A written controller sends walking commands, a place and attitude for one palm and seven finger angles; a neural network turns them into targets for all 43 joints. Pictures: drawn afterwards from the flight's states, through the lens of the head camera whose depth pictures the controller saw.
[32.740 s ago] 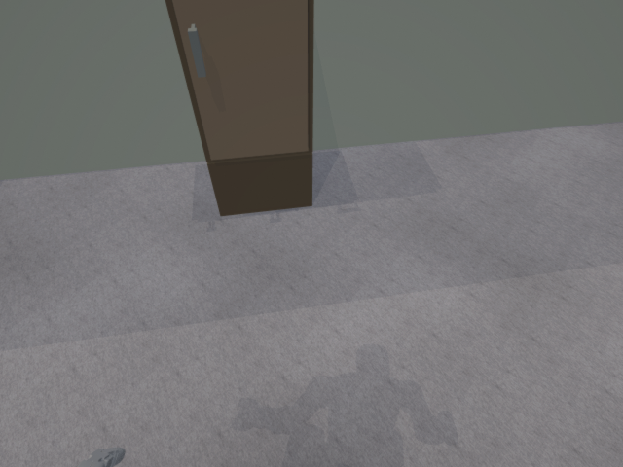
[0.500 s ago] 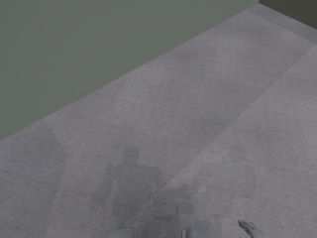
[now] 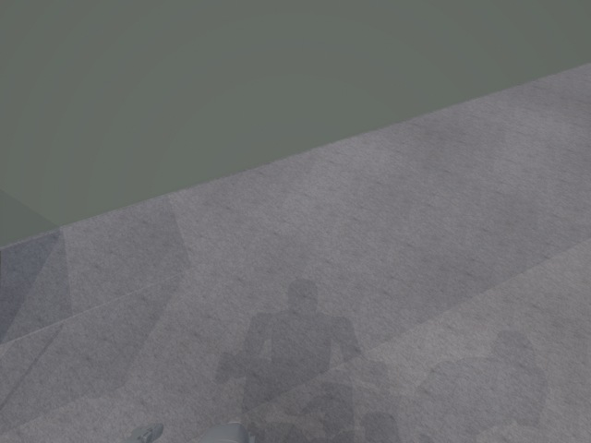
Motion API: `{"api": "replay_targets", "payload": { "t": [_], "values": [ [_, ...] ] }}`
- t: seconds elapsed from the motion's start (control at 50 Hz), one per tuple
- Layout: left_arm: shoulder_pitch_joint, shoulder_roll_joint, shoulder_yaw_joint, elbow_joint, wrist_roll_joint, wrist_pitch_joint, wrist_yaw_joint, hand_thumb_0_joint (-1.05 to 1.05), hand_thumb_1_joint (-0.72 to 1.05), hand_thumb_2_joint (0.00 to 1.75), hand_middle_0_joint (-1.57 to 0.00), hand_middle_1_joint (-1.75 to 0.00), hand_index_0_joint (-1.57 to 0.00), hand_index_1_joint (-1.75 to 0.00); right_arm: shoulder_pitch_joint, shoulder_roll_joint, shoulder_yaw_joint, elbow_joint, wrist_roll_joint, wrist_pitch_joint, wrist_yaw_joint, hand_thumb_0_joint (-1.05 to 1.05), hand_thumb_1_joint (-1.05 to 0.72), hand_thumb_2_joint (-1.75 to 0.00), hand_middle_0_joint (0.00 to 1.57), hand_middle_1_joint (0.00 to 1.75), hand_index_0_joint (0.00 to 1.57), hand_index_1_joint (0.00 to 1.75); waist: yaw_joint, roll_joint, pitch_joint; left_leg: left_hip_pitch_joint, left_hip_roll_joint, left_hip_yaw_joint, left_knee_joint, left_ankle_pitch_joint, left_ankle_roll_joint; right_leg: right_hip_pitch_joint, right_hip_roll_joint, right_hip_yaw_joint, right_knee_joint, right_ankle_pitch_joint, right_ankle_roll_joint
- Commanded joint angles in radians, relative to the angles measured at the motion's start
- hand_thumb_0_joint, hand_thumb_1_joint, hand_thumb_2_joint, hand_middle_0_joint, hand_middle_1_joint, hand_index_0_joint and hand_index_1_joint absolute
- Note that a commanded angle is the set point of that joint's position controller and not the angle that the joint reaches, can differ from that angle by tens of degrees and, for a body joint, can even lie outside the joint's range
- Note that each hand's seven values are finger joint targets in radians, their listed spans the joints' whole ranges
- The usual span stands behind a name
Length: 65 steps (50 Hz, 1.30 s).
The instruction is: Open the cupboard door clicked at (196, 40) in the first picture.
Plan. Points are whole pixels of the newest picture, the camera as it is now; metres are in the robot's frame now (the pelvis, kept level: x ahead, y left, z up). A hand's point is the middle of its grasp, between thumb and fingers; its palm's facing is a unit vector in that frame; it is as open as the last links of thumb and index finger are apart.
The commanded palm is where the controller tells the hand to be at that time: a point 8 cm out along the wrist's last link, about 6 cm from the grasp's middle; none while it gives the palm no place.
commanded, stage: turn to face it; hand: left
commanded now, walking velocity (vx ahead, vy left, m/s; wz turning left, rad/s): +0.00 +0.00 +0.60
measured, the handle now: out of the picture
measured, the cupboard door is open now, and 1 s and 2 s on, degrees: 46 46 46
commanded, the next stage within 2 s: take the last steps up to it in 1.94 s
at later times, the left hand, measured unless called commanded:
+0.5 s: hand out of the picture +0.05 +0.20 -0.15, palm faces +0.29 -0.91 -0.29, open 7.4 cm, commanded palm none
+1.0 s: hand out of the picture -0.03 +0.22 -0.16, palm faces +0.57 -0.78 -0.27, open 7.4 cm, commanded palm none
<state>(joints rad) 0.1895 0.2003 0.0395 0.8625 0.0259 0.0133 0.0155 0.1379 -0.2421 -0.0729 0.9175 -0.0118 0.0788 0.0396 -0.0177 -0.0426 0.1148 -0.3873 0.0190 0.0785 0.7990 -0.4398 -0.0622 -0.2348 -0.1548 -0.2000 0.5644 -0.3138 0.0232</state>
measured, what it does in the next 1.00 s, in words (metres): steps on the spot, turning left: left foot, then right foot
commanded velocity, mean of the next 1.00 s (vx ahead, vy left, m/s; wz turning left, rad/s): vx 0.00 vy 0.00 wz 0.60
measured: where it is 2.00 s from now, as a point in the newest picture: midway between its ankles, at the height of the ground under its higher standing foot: outside the picture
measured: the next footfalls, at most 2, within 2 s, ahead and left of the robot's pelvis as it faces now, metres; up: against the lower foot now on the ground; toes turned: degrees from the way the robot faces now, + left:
left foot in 0.06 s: +0.05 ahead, +0.13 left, +0.00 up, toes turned +6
right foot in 0.38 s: +0.08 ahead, -0.13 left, +0.00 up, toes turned +10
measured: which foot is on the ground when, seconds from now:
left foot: up 0.00-0.04, down 0.06-0.38, up 0.40-0.72, down 0.74-1.00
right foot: down 0.00-0.06, up 0.08-0.36, down 0.38-0.72, up 0.74-1.00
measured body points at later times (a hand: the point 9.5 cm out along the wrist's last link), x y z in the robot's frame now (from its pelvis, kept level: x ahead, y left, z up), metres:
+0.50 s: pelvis +0.01 -0.03 +0.00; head +0.06 -0.03 +0.44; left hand +0.03 +0.25 -0.13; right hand +0.16 -0.26 -0.15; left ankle -0.04 +0.10 -0.67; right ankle +0.04 -0.14 -0.74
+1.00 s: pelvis +0.01 -0.02 +0.00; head +0.05 +0.02 +0.45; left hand -0.06 +0.26 -0.14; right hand +0.23 -0.18 -0.13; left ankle -0.03 +0.09 -0.74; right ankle +0.10 -0.15 -0.69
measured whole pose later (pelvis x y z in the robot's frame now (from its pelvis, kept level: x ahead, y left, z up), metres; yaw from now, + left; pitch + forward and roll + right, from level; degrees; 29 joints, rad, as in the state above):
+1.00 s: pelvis +0.01 -0.02 +0.00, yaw +35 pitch +1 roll -1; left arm 0.15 0.27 0.08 0.87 0.01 0.05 0.01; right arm 0.16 -0.22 -0.05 0.90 -0.03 0.04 0.01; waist -0.01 -0.01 0.09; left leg -0.32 -0.02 -0.08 0.51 -0.21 0.01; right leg -0.43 -0.06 -0.02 0.87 -0.44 0.08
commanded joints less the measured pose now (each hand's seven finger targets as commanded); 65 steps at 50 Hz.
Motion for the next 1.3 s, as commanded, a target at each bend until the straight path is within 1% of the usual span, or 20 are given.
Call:
{"api": "replay_targets", "payload": {
  "t": [0.0,0.04,0.06,0.14,0.32,0.34,0.36,0.38,0.48,0.6,0.66,0.68,0.7,0.72,0.84,1.02,1.04,1.08,1.16,1.28],
  "values": [
    [0.036,0.22,0.074,-0.051,-0.01,-0.007,0.002,0.0,0.9,0.9,-0.2,-0.3,-0.2,-0.3,0.058,-0.103,-0.022,-0.074,-0.001,-0.051,-0.006,0.0,-0.9,-0.9,0.2,0.3,0.2,0.3,-0.014,-0.05,-0.193,0.241,0.01,-0.008,-0.348,0.245,0.036,0.003,-0.176,0.062,0.065,0.344,-0.037],
    [-0.046,0.118,0.039,-0.128,-0.011,0.004,-0.005,0.0,0.9,0.9,-0.2,-0.3,-0.2,-0.3,0.189,-0.285,-0.066,-0.061,-0.014,-0.054,-0.022,0.0,-0.9,-0.9,0.2,0.3,0.2,0.3,-0.091,0.338,-0.212,0.388,0.42,-0.53,-0.445,0.707,0.282,-0.382,0.027,0.076,0.463,-0.369,0.068],
    [-0.098,0.139,0.043,-0.132,-0.004,0.013,-0.001,0.0,0.9,0.9,-0.2,-0.3,-0.2,-0.3,0.208,-0.274,-0.062,-0.046,-0.017,-0.057,-0.035,0.0,-0.9,-0.9,0.2,0.3,0.2,0.3,-0.099,0.235,-0.217,0.339,0.4,-0.531,-0.449,0.598,0.308,-0.402,0.028,0.167,0.561,-0.323,0.055],
    [-0.039,0.126,0.05,-0.059,-0.007,0.015,-0.012,0.0,0.9,0.9,-0.2,-0.3,-0.2,-0.3,0.04,-0.19,-0.034,-0.083,-0.014,-0.07,-0.055,0.0,-0.9,-0.9,0.2,0.3,0.2,0.3,-0.004,0.221,-0.185,0.238,0.222,-0.321,-0.441,0.543,0.217,-0.335,0.048,0.208,0.541,-0.112,0.058],
    [0.071,0.132,0.051,-0.042,-0.018,-0.002,-0.002,0.0,0.9,0.9,-0.2,-0.3,-0.2,-0.3,-0.025,-0.191,-0.048,-0.097,-0.008,-0.049,-0.046,0.0,-0.9,-0.9,0.2,0.3,0.2,0.3,0.048,0.182,-0.182,0.047,0.141,-0.369,-0.344,0.446,0.17,0.078,0.141,0.148,-0.053,0.045,0.036],
    [0.117,0.183,0.062,-0.038,-0.01,-0.012,0.004,0.0,0.9,0.9,-0.2,-0.3,-0.2,-0.3,-0.035,-0.158,-0.044,-0.108,0.0,-0.048,-0.04,0.0,-0.9,-0.9,0.2,0.3,0.2,0.3,0.075,0.066,-0.182,-0.069,0.07,-0.319,-0.252,0.287,0.117,0.202,0.054,0.233,-0.204,0.062,0.015],
    [0.135,0.273,0.081,-0.037,0.007,-0.019,0.013,0.0,0.9,0.9,-0.2,-0.3,-0.2,-0.3,-0.027,-0.089,-0.036,-0.129,0.005,-0.048,-0.032,0.0,-0.9,-0.9,0.2,0.3,0.2,0.3,0.085,-0.22,-0.17,-0.243,-0.081,-0.141,-0.014,-0.037,0.034,0.265,-0.227,0.525,-0.316,0.054,-0.09],
    [0.109,0.293,0.071,-0.053,0.004,-0.016,0.011,0.0,0.9,0.9,-0.2,-0.3,-0.2,-0.3,-0.047,-0.112,-0.037,-0.14,-0.005,-0.047,-0.024,0.0,-0.9,-0.9,0.2,0.3,0.2,0.3,0.082,-0.214,-0.146,-0.217,-0.068,-0.126,0.234,-0.176,0.029,0.127,-0.344,0.567,-0.324,0.109,-0.179],
    [-0.013,0.166,0.043,-0.081,-0.002,-0.024,0.018,0.0,0.9,0.9,-0.2,-0.3,-0.2,-0.3,-0.033,-0.077,-0.027,-0.082,-0.004,-0.024,-0.006,0.0,-0.9,-0.9,0.2,0.3,0.2,0.3,0.012,-0.172,-0.112,-0.18,0.01,-0.076,0.336,0.005,-0.006,0.098,-0.16,0.214,-0.225,0.424,-0.136],
    [0.096,0.236,0.067,-0.035,0.004,-0.022,0.014,0.0,0.9,0.9,-0.2,-0.3,-0.2,-0.3,-0.1,-0.042,-0.006,-0.101,0.006,-0.038,-0.002,0.0,-0.9,-0.9,0.2,0.3,0.2,0.3,0.069,-0.176,-0.158,-0.057,-0.019,0.023,-0.042,-0.018,0.005,0.222,-0.199,0.147,-0.121,0.648,-0.136],
    [0.071,0.236,0.075,-0.034,-0.006,-0.016,0.007,0.0,0.9,0.9,-0.2,-0.3,-0.2,-0.3,-0.015,-0.079,-0.012,-0.084,0.001,-0.049,-0.007,0.0,-0.9,-0.9,0.2,0.3,0.2,0.3,0.016,-0.121,-0.183,0.141,-0.025,0.027,-0.289,0.167,0.028,0.125,-0.186,0.08,0.008,0.536,-0.067],
    [0.06,0.215,0.072,-0.048,-0.013,-0.01,0.002,0.0,0.9,0.9,-0.2,-0.3,-0.2,-0.3,0.052,-0.135,-0.027,-0.069,-0.004,-0.056,-0.009,0.0,-0.9,-0.9,0.2,0.3,0.2,0.3,-0.026,-0.004,-0.222,0.316,0.049,-0.062,-0.367,0.347,0.064,-0.022,-0.155,0.036,0.152,0.383,-0.014],
    [0.039,0.136,0.057,-0.089,-0.019,-0.004,-0.007,0.0,0.9,0.9,-0.2,-0.3,-0.2,-0.3,0.131,-0.263,-0.061,-0.065,-0.015,-0.061,-0.017,0.0,-0.9,-0.9,0.2,0.3,0.2,0.3,-0.071,0.332,-0.244,0.453,0.346,-0.47,-0.409,0.695,0.219,-0.317,0.002,0.004,0.393,-0.23,0.07],
    [-0.033,0.139,0.044,-0.127,-0.007,0.006,-0.001,0.0,0.9,0.9,-0.2,-0.3,-0.2,-0.3,0.195,-0.305,-0.065,-0.044,-0.013,-0.053,-0.026,0.0,-0.9,-0.9,0.2,0.3,0.2,0.3,-0.097,0.288,-0.234,0.396,0.435,-0.531,-0.424,0.734,0.32,-0.374,0.03,0.125,0.53,-0.383,0.057],
    [-0.024,0.128,0.049,-0.054,-0.009,0.016,-0.01,0.0,0.9,0.9,-0.2,-0.3,-0.2,-0.3,0.031,-0.19,-0.03,-0.087,-0.013,-0.069,-0.055,0.0,-0.9,-0.9,0.2,0.3,0.2,0.3,0.0,0.175,-0.181,0.244,0.211,-0.323,-0.438,0.57,0.22,-0.303,0.058,0.2,0.508,-0.116,0.06],
    [0.059,0.136,0.052,-0.056,-0.016,0.001,-0.002,0.0,0.9,0.9,-0.2,-0.3,-0.2,-0.3,-0.021,-0.189,-0.049,-0.103,-0.01,-0.045,-0.042,0.0,-0.9,-0.9,0.2,0.3,0.2,0.3,0.044,0.19,-0.169,0.01,0.129,-0.402,-0.368,0.356,0.171,0.086,0.145,0.153,-0.041,0.029,0.033],
    [0.096,0.18,0.063,-0.053,-0.011,-0.008,0.004,0.0,0.9,0.9,-0.2,-0.3,-0.2,-0.3,-0.027,-0.161,-0.046,-0.111,-0.003,-0.045,-0.037,0.0,-0.9,-0.9,0.2,0.3,0.2,0.3,0.066,0.098,-0.183,-0.082,0.072,-0.369,-0.294,0.26,0.126,0.203,0.076,0.222,-0.177,0.041,0.015],
    [0.093,0.292,0.074,-0.071,0.008,-0.012,0.013,0.0,0.9,0.9,-0.2,-0.3,-0.2,-0.3,-0.044,-0.103,-0.036,-0.148,-0.004,-0.048,-0.024,0.0,-0.9,-0.9,0.2,0.3,0.2,0.3,0.08,-0.222,-0.153,-0.235,-0.086,-0.124,0.19,-0.164,0.029,0.151,-0.34,0.571,-0.333,0.051,-0.176],
    [-0.059,0.175,0.046,-0.101,-0.001,-0.016,0.017,0.0,0.9,0.9,-0.2,-0.3,-0.2,-0.3,-0.008,-0.088,-0.035,-0.09,-0.007,-0.023,-0.007,0.0,-0.9,-0.9,0.2,0.3,0.2,0.3,-0.006,-0.183,-0.095,-0.189,0.009,-0.1,0.394,0.005,0.004,0.042,-0.169,0.248,-0.248,0.285,-0.141],
    [0.087,0.236,0.068,-0.041,0.003,-0.019,0.014,0.0,0.9,0.9,-0.2,-0.3,-0.2,-0.3,-0.087,-0.041,-0.006,-0.098,0.004,-0.041,-0.002,0.0,-0.9,-0.9,0.2,0.3,0.2,0.3,0.069,-0.157,-0.156,-0.069,-0.02,0.024,-0.04,-0.021,0.003,0.228,-0.196,0.149,-0.104,0.658,-0.131]
  ]
}}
